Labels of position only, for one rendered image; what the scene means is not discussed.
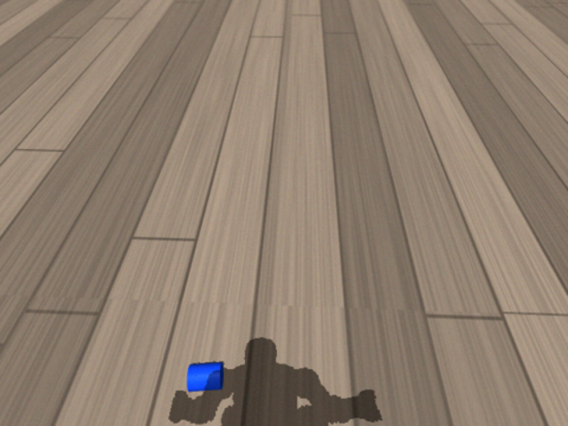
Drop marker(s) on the can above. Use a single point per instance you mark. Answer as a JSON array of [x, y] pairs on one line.
[[205, 377]]

